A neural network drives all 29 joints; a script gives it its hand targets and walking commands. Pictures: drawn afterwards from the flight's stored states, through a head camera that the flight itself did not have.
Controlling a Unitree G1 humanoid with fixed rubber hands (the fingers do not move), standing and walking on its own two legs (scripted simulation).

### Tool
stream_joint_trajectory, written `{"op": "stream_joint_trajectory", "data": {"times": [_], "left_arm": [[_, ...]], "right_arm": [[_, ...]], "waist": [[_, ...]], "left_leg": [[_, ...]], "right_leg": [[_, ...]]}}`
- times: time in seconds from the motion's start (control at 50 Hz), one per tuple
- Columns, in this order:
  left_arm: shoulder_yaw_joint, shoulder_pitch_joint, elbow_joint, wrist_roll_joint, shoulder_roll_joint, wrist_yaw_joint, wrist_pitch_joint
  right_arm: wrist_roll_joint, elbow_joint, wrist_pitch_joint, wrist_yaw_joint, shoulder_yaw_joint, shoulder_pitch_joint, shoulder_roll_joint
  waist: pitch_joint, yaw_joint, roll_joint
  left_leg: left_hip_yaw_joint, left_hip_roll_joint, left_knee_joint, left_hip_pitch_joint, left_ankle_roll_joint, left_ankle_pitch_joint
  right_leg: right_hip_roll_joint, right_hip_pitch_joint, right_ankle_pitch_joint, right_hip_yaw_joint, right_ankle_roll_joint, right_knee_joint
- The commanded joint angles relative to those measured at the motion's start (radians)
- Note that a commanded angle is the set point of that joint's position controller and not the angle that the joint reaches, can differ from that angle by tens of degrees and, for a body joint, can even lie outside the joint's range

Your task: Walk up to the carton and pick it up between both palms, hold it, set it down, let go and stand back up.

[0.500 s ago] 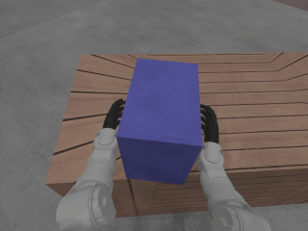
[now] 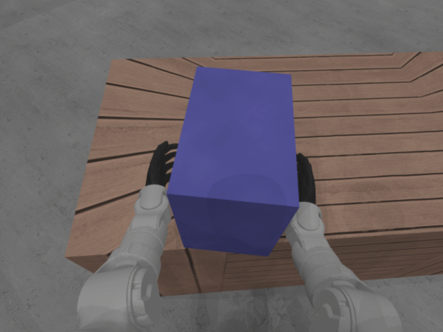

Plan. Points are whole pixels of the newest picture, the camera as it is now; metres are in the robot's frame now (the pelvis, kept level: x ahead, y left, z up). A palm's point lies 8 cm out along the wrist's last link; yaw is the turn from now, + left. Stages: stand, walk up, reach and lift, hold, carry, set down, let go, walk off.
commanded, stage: set down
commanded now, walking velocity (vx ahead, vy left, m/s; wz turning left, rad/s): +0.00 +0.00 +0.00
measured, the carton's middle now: (234, 166) +0.43 -0.02 +0.00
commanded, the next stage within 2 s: none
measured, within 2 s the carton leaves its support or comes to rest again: neither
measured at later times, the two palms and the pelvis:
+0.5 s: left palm (139, 222) +0.32 +0.16 +0.00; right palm (312, 233) +0.29 -0.15 -0.01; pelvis -0.04 +0.00 +0.00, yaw +0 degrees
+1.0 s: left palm (129, 245) +0.28 +0.17 +0.00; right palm (322, 262) +0.24 -0.16 -0.01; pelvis -0.06 +0.00 +0.00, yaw +0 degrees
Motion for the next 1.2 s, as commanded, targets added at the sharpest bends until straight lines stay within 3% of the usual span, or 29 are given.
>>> {"op": "stream_joint_trajectory", "data": {"times": [0.0, 0.12, 0.18, 0.24, 0.26, 0.28, 0.3, 0.36, 0.38, 0.44, 0.56, 0.58, 0.6, 0.62, 0.66, 0.68, 0.72, 0.76, 0.8, 0.82, 0.84, 0.88, 0.92, 0.94, 0.98, 1.02, 1.06, 1.12, 1.18], "left_arm": [[-0.134, -0.385, -0.232, -0.006, 0.119, 0.015, -0.136], [-0.097, -0.227, -0.217, 0.0, 0.145, -0.026, -0.103], [-0.115, -0.201, -0.218, -0.015, 0.127, -0.035, -0.101], [-0.12, -0.117, -0.318, -0.001, 0.086, -0.044, -0.105], [-0.146, -0.174, -0.335, -0.015, 0.095, -0.034, -0.114], [-0.18, -0.206, -0.335, -0.049, 0.079, -0.037, -0.112], [-0.164, -0.132, -0.32, -0.054, 0.102, -0.046, -0.106], [-0.174, -0.099, -0.394, -0.044, 0.099, -0.048, -0.095], [-0.16, -0.081, -0.387, -0.046, 0.108, -0.053, -0.091], [-0.228, -0.195, -0.401, -0.114, 0.141, -0.043, -0.12], [-0.244, -0.124, -0.303, -0.177, 0.209, -0.029, -0.109], [-0.272, -0.274, -0.28, -0.21, 0.221, -0.031, -0.111], [-0.258, -0.17, -0.32, -0.203, 0.218, -0.016, -0.111], [-0.279, -0.255, -0.303, -0.21, 0.23, -0.015, -0.106], [-0.268, -0.08, -0.372, -0.177, 0.191, -0.02, -0.105], [-0.307, -0.288, -0.326, -0.2, 0.214, -0.014, -0.11], [-0.255, -0.072, -0.344, -0.159, 0.198, -0.02, -0.106], [-0.267, -0.124, -0.37, -0.191, 0.217, -0.032, -0.102], [-0.254, 0.012, -0.42, -0.178, 0.187, -0.017, -0.092], [-0.297, -0.054, -0.445, -0.192, 0.165, -0.023, -0.099], [-0.303, -0.023, -0.424, -0.2, 0.173, -0.023, -0.082], [-0.297, 0.053, -0.5, -0.164, 0.175, -0.029, -0.08], [-0.292, 0.164, -0.512, -0.18, 0.191, -0.038, -0.086], [-0.33, 0.11, -0.494, -0.209, 0.19, -0.039, -0.075], [-0.325, 0.124, -0.548, -0.203, 0.194, -0.036, -0.053], [-0.344, 0.293, -0.618, -0.215, 0.19, -0.049, -0.058], [-0.375, 0.24, -0.718, -0.253, 0.21, -0.053, -0.062], [-0.354, 0.547, -0.793, -0.221, 0.211, -0.077, -0.046], [-0.354, 0.585, -0.892, -0.209, 0.202, -0.098, -0.031]], "right_arm": [[0.125, -0.05, -0.134, -0.004, 0.219, -0.366, -0.125], [0.178, -0.082, -0.16, -0.015, 0.322, -0.21, -0.122], [0.159, -0.12, -0.164, -0.028, 0.313, -0.202, -0.125], [0.207, -0.09, -0.183, -0.028, 0.357, -0.13, -0.116], [0.198, -0.107, -0.179, -0.022, 0.294, -0.177, -0.153], [0.219, -0.12, -0.161, -0.018, 0.287, -0.213, -0.161], [0.232, -0.135, -0.159, -0.016, 0.333, -0.144, -0.15], [0.256, -0.149, -0.141, -0.012, 0.356, -0.075, -0.144], [0.257, -0.2, -0.135, -0.019, 0.351, -0.125, -0.147], [0.221, -0.229, -0.119, -0.027, 0.278, -0.212, -0.154], [0.221, -0.311, -0.055, -0.02, 0.334, -0.169, -0.09], [0.209, -0.289, -0.026, -0.02, 0.298, -0.253, -0.112], [0.212, -0.33, -0.029, -0.016, 0.311, -0.19, -0.092], [0.199, -0.325, -0.002, -0.018, 0.285, -0.262, -0.112], [0.232, -0.328, -0.021, -0.025, 0.341, -0.064, -0.085], [0.194, -0.273, 0.019, -0.022, 0.276, -0.234, -0.097], [0.221, -0.306, 0.002, -0.015, 0.339, -0.08, -0.081], [0.235, -0.324, 0.012, -0.022, 0.356, -0.097, -0.08], [0.258, -0.38, -0.012, -0.009, 0.375, -0.013, -0.073], [0.238, -0.363, -0.012, -0.012, 0.329, -0.058, -0.074], [0.259, -0.38, -0.005, -0.009, 0.359, -0.041, -0.075], [0.253, -0.37, -0.025, -0.011, 0.356, 0.073, -0.073], [0.239, -0.442, -0.033, -0.005, 0.373, 0.105, -0.047], [0.252, -0.433, -0.024, -0.008, 0.362, 0.059, -0.057], [0.269, -0.479, -0.028, -0.002, 0.376, 0.08, -0.063], [0.284, -0.508, -0.04, 0.002, 0.414, 0.259, -0.035], [0.307, -0.6, -0.045, 0.001, 0.428, 0.188, -0.056], [0.326, -0.602, -0.064, 0.004, 0.47, 0.456, -0.071], [0.328, -0.618, -0.087, -0.004, 0.472, 0.516, -0.089]], "waist": [[-0.902, 0.013, 0.166], [-0.793, 0.045, 0.076], [-0.755, -0.002, 0.054], [-0.718, 0.026, 0.11], [-0.734, 0.009, 0.133], [-0.686, -0.007, 0.109], [-0.671, 0.01, 0.075], [-0.602, 0.01, 0.097], [-0.618, 0.029, 0.068], [-0.626, -0.016, 0.09], [-0.45, 0.054, -0.014], [-0.489, 0.004, -0.025], [-0.466, 0.035, -0.024], [-0.48, 0.007, 0.011], [-0.453, 0.022, 0.02], [-0.43, -0.004, 0.056], [-0.406, 0.038, 0.042], [-0.384, 0.042, -0.004], [-0.402, 0.075, 0.007], [-0.453, 0.027, 0.039], [-0.4, 0.041, 0.02], [-0.425, 0.046, 0.114], [-0.388, 0.072, 0.047], [-0.403, 0.044, 0.07], [-0.371, 0.066, 0.093], [-0.361, 0.065, 0.076], [-0.378, 0.066, 0.098], [-0.299, 0.067, 0.086], [-0.308, 0.061, 0.111]], "left_leg": [[0.074, 0.054, 0.156, 0.253, -0.11, 0.847], [0.09, 0.033, 0.096, 0.148, -0.09, 0.767], [0.091, 0.011, 0.022, 0.029, -0.074, 0.562], [0.065, 0.043, 0.081, 0.28, -0.1, 0.761], [0.061, 0.046, 0.09, 0.312, -0.109, 0.779], [0.063, 0.05, 0.088, 0.301, -0.102, 0.697], [0.074, 0.045, 0.086, 0.311, -0.091, 0.699], [0.065, 0.05, 0.059, 0.353, -0.089, 0.651], [0.073, 0.046, 0.059, 0.307, -0.08, 0.58], [0.08, 0.047, 0.057, 0.251, -0.083, 0.415], [0.09, 0.05, -0.019, 0.115, -0.026, 0.053], [0.068, 0.05, -0.035, 0.067, -0.011, -0.063], [0.077, 0.049, -0.038, 0.078, -0.013, -0.052], [0.057, 0.054, -0.046, 0.005, -0.006, -0.133], [0.047, 0.059, -0.022, 0.112, -0.004, -0.089], [0.045, 0.074, -0.047, 0.016, -0.001, -0.22], [0.043, 0.084, -0.06, 0.032, 0.018, -0.165], [0.048, 0.047, -0.009, 0.098, 0.018, -0.146], [0.051, 0.023, -0.002, 0.241, -0.029, -0.051], [0.03, 0.042, -0.025, 0.188, -0.03, -0.109], [0.033, 0.039, -0.019, 0.212, -0.034, -0.09], [0.009, 0.072, -0.057, 0.189, -0.037, -0.121], [0.045, 0.05, -0.069, 0.228, -0.044, -0.068], [0.055, 0.041, -0.046, 0.226, -0.053, -0.034], [0.044, 0.065, -0.082, 0.198, -0.051, -0.048], [0.048, 0.056, -0.079, 0.271, -0.06, 0.099], [0.057, 0.049, -0.047, 0.279, -0.063, 0.212], [0.04, 0.049, -0.025, 0.389, -0.075, 0.415], [0.023, 0.044, 0.006, 0.417, -0.093, 0.574]], "right_leg": [[0.019, 0.239, 0.718, -0.003, 0.055, 0.106], [-0.007, 0.445, 0.902, 0.022, 0.08, 0.114], [-0.032, 0.511, 0.958, 0.018, 0.084, 0.117], [0.01, 0.402, 0.821, 0.003, 0.08, 0.07], [0.026, 0.317, 0.699, -0.011, 0.064, 0.037], [0.029, 0.249, 0.574, -0.019, 0.054, 0.021], [0.021, 0.311, 0.627, -0.004, 0.05, 0.017], [0.022, 0.329, 0.53, -0.003, 0.038, -0.012], [0.016, 0.337, 0.503, 0.009, 0.04, -0.016], [0.018, 0.258, 0.328, -0.002, 0.031, -0.025], [-0.01, 0.277, -0.021, 0.05, 0.025, -0.031], [-0.011, 0.262, -0.104, 0.048, 0.029, -0.015], [-0.008, 0.274, -0.093, 0.047, 0.031, -0.012], [-0.001, 0.291, -0.103, 0.042, 0.029, 0.013], [-0.001, 0.313, -0.023, 0.051, 0.014, 0.011], [0.003, 0.272, -0.155, 0.05, 0.023, 0.021], [0.011, 0.377, -0.055, 0.051, 0.022, 0.026], [-0.031, 0.262, -0.203, 0.084, 0.005, -0.012], [-0.046, 0.184, -0.167, 0.075, -0.012, -0.035], [-0.024, 0.208, -0.128, 0.059, -0.004, -0.021], [-0.027, 0.187, -0.143, 0.055, -0.006, -0.029], [-0.003, 0.275, -0.044, 0.044, 0.009, -0.012], [-0.005, 0.281, -0.08, 0.045, 0.018, -0.044], [-0.016, 0.233, -0.07, 0.05, 0.01, -0.055], [0.001, 0.293, -0.04, 0.028, 0.014, -0.046], [-0.002, 0.337, 0.064, 0.035, 0.016, -0.068], [0.007, 0.336, 0.134, 0.035, 0.016, -0.055], [0.016, 0.397, 0.307, 0.034, 0.022, -0.063], [0.028, 0.376, 0.368, 0.033, 0.015, -0.067]]}}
